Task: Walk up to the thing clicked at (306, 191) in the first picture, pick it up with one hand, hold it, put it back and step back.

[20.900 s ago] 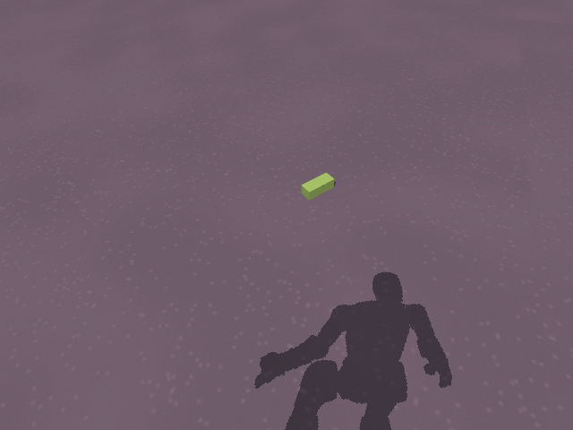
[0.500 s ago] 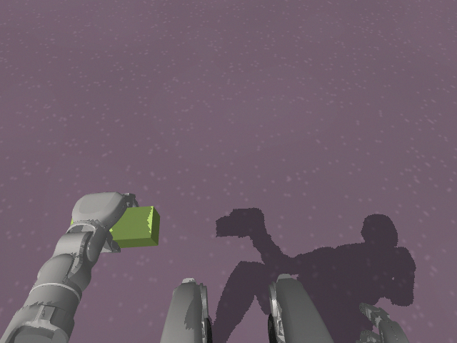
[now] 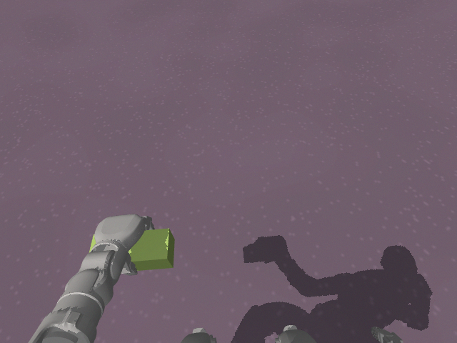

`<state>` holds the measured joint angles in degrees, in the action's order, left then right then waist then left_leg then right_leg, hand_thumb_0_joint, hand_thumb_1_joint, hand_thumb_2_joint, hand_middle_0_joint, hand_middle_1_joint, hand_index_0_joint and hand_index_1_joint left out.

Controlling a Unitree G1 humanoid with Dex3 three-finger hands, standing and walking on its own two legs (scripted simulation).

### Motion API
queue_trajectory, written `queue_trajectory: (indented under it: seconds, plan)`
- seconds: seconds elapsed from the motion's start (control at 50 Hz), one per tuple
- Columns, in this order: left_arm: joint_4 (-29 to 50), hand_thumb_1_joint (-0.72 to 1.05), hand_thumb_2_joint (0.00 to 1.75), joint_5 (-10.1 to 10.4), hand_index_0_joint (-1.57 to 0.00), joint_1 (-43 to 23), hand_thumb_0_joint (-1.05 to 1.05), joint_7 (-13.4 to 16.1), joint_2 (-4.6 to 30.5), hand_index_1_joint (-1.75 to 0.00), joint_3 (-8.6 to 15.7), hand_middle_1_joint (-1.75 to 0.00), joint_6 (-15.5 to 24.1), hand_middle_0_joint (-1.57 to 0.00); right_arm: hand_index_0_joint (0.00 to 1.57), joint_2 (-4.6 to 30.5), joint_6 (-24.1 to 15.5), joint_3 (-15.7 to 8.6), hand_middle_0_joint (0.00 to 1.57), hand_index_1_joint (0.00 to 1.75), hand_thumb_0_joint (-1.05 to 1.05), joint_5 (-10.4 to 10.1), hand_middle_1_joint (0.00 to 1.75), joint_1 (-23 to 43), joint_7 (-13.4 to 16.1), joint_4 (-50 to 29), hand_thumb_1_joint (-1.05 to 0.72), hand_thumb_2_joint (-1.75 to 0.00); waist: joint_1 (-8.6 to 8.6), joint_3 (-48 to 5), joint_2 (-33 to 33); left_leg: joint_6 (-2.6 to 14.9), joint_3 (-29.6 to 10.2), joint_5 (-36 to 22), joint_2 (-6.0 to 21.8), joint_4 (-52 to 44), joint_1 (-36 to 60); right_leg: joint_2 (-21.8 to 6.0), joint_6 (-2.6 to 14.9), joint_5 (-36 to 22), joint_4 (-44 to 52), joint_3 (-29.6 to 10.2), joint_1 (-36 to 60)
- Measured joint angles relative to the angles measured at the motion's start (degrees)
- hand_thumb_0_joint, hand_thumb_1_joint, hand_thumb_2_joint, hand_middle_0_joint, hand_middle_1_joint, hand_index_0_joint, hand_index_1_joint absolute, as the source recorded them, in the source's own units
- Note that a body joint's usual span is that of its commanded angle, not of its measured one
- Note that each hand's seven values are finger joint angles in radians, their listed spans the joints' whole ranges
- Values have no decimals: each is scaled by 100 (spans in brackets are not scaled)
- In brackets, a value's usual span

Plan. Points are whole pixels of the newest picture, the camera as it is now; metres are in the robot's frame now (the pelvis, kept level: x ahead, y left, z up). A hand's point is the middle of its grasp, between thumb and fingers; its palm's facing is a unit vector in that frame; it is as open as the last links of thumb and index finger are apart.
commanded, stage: lift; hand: left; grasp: from above
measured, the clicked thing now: (133, 251) +0.34 +0.23 -0.10
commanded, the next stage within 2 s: hold in 0.06 s
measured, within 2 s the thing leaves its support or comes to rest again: neither
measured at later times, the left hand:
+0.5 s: hand (124, 235) +0.34 +0.22 -0.02, palm faces -0.47 -0.02 -0.88, open 9.5 cm
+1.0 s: hand (126, 237) +0.32 +0.21 +0.00, palm faces -0.46 -0.01 -0.89, open 9.5 cm
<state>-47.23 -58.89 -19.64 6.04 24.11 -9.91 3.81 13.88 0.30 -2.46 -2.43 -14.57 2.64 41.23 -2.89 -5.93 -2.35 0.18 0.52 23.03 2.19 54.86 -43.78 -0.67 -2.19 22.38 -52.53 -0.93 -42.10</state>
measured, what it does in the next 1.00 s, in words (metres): stands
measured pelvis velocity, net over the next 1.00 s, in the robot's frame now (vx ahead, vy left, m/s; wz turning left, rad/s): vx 0.02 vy -0.01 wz -0.01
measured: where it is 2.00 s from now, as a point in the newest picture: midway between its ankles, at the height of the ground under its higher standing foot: outside the picture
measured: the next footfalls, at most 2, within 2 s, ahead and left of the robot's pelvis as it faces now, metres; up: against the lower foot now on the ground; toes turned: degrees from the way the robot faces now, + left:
none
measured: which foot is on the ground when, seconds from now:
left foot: down 0.00-1.00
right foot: down 0.00-1.00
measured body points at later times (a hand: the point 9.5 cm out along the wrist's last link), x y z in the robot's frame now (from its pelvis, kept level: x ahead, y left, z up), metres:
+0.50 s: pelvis +0.03 +0.00 +0.03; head +0.06 -0.01 +0.48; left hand +0.36 +0.22 +0.03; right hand +0.15 -0.26 -0.09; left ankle +0.04 +0.12 -0.68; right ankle +0.04 -0.15 -0.68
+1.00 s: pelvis +0.02 -0.01 +0.04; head +0.04 -0.03 +0.49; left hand +0.34 +0.20 +0.05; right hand +0.16 -0.27 -0.07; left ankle +0.04 +0.12 -0.68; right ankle +0.04 -0.15 -0.68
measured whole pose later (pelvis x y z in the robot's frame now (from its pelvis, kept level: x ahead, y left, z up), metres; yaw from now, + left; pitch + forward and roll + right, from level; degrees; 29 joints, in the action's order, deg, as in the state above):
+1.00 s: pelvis +0.02 -0.01 +0.04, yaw -1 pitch +4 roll +0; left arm -36.7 -57.7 -13.8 -1.9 23.8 -12.4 4.0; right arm 14.6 4.8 -2.2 -3.6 -11.7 3.5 38.3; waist 0.0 -2.9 -2.8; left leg -0.4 2.2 16.8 1.5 35.3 -22.3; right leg -1.2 -1.6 17.2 -35.7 -2.0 -22.4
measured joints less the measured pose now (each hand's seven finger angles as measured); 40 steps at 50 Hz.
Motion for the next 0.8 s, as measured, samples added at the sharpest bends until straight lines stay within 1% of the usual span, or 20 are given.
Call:
queue_trajectory:
  seconds: [0.22,0.34,0.6,0.8]
  plan:
    - [254,9,41,16,-75,170,0,-147,-40,-49,-100,-53,14,-72,20,2,81,-17,20,30,1,-32,30,43,12,-11,-91,-89,104,117,7,5,73,-201,-40,-763,785,-41,-5,-189,716,-46,746]
    - [408,9,41,-6,-74,234,0,-334,-11,-50,-137,-53,43,-72,20,13,134,-31,20,30,1,-43,30,110,24,-26,-91,-89,146,134,7,5,105,-256,-50,-1045,1104,-51,-5,-243,979,-69,1047]
    - [750,9,41,42,-74,393,0,-622,-9,-50,-160,-53,49,-72,20,43,275,-30,20,30,1,-76,30,164,35,-160,-90,-89,216,166,-7,-14,145,-346,-64,-1463,1623,-63,13,-305,1325,-96,1519]
    - [946,9,41,73,-74,491,0,-725,-28,-50,-194,-53,42,-72,20,61,375,-14,20,30,1,-90,30,214,63,-212,-90,-89,267,212,-28,-35,153,-457,-67,-1705,1908,-63,34,-381,1497,-100,1768]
